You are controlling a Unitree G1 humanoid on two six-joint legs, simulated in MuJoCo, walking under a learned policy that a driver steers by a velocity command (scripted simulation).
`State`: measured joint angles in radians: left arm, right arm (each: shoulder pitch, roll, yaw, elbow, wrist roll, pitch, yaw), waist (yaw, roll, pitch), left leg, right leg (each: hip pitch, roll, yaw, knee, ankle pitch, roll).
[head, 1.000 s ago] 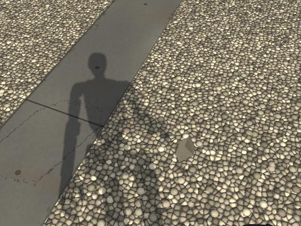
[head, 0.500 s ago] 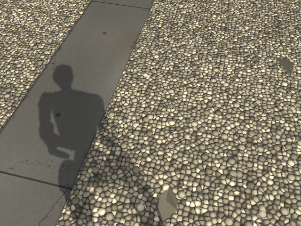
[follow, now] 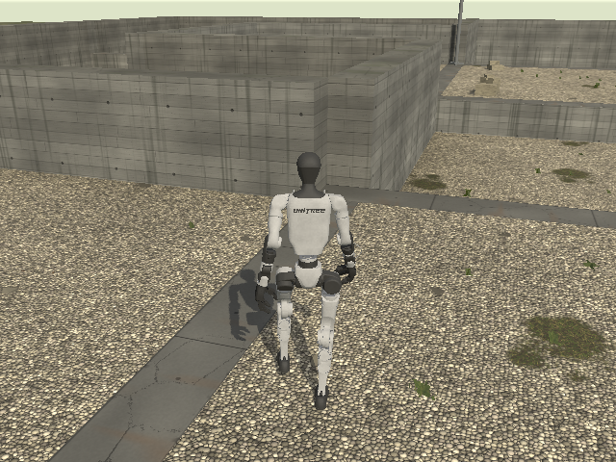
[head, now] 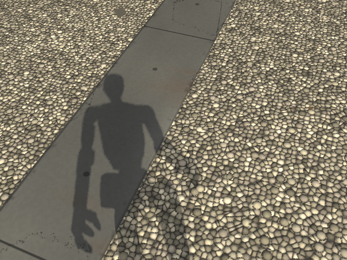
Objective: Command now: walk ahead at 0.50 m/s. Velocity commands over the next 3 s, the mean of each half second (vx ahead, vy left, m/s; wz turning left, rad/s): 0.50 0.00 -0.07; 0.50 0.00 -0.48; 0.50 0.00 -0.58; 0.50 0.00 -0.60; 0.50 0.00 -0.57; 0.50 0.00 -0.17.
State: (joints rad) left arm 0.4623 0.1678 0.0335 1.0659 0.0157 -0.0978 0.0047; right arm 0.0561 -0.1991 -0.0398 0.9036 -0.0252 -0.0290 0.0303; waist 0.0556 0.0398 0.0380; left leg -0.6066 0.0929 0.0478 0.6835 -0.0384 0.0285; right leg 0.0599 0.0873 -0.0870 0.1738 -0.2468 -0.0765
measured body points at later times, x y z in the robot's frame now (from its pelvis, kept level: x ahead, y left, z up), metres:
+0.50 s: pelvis +0.26 +0.04 +0.00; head +0.28 +0.05 +0.45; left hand +0.39 +0.28 -0.14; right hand +0.20 -0.20 -0.14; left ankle +0.20 +0.11 -0.74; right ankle +0.40 -0.11 -0.68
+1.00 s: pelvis +0.53 -0.04 +0.00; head +0.55 -0.06 +0.45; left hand +0.62 +0.22 -0.13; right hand +0.60 -0.32 -0.12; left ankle +0.69 +0.11 -0.67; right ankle +0.48 -0.06 -0.74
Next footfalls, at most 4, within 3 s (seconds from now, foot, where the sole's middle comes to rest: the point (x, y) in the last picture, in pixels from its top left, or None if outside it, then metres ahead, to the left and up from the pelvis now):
0.12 left None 0.24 0.11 -0.78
0.70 right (213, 250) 0.52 -0.07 -0.78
1.26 left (202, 169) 0.89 -0.03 -0.78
1.78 right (276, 160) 0.95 -0.37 -0.78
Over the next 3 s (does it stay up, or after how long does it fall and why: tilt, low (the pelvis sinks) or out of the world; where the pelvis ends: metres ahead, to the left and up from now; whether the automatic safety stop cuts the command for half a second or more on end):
stays up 1.18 -0.79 0.00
